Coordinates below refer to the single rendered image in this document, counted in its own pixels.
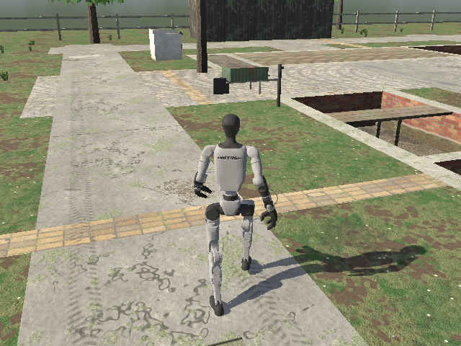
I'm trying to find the right robot hand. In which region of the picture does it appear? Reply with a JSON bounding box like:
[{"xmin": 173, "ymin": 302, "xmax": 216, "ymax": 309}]
[{"xmin": 261, "ymin": 209, "xmax": 277, "ymax": 230}]

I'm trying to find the left robot forearm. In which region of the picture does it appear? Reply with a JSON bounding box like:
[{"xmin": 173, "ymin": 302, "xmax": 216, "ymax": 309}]
[{"xmin": 194, "ymin": 172, "xmax": 203, "ymax": 191}]

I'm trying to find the robot left upper arm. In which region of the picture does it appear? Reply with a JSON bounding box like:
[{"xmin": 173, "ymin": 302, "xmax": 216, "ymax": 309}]
[{"xmin": 195, "ymin": 145, "xmax": 216, "ymax": 183}]

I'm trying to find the robot right upper arm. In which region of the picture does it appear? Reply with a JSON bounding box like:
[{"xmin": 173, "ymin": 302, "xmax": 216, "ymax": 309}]
[{"xmin": 246, "ymin": 146, "xmax": 264, "ymax": 187}]

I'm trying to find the right robot thigh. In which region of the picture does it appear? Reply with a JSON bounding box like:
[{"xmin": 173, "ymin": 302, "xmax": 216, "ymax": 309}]
[{"xmin": 240, "ymin": 200, "xmax": 255, "ymax": 231}]

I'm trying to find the robot right foot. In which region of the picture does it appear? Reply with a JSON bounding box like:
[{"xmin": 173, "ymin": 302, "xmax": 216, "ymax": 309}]
[{"xmin": 241, "ymin": 256, "xmax": 251, "ymax": 271}]

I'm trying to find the left robot hand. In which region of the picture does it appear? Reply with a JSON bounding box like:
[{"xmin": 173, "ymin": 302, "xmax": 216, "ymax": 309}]
[{"xmin": 194, "ymin": 185, "xmax": 212, "ymax": 198}]

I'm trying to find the right robot forearm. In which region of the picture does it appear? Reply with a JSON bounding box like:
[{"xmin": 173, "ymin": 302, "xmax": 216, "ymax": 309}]
[{"xmin": 258, "ymin": 175, "xmax": 275, "ymax": 212}]

